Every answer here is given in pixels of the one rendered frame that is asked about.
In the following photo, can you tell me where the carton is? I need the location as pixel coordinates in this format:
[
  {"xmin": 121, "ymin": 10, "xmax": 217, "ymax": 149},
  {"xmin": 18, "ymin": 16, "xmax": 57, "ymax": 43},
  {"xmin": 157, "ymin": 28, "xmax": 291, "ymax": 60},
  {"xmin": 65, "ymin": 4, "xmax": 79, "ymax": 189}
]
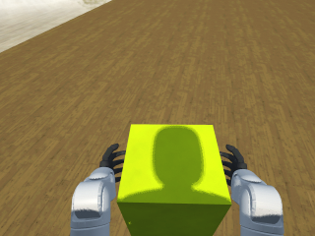
[{"xmin": 116, "ymin": 124, "xmax": 232, "ymax": 236}]

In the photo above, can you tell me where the robot left hand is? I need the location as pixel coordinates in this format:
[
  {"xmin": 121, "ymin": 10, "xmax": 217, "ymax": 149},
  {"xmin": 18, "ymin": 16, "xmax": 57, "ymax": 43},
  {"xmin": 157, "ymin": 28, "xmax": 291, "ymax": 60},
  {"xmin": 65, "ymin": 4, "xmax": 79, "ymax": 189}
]
[{"xmin": 99, "ymin": 144, "xmax": 126, "ymax": 183}]

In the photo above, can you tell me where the robot right hand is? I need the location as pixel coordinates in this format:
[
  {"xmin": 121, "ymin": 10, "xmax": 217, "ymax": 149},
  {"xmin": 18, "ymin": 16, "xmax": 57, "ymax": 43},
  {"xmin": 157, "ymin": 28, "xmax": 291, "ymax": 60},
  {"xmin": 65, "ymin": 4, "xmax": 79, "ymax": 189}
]
[{"xmin": 219, "ymin": 145, "xmax": 247, "ymax": 186}]

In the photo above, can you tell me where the left robot forearm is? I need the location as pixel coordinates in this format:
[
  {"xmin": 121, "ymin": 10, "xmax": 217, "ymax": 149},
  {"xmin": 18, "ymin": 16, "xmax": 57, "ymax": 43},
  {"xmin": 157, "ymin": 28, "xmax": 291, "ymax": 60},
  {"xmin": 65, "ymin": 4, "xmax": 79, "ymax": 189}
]
[{"xmin": 70, "ymin": 167, "xmax": 116, "ymax": 236}]

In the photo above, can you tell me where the right robot forearm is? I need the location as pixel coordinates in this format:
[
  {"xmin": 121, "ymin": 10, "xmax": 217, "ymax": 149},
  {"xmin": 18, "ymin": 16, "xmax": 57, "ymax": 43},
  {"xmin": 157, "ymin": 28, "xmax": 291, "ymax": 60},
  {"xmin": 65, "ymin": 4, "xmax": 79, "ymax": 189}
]
[{"xmin": 230, "ymin": 169, "xmax": 284, "ymax": 236}]

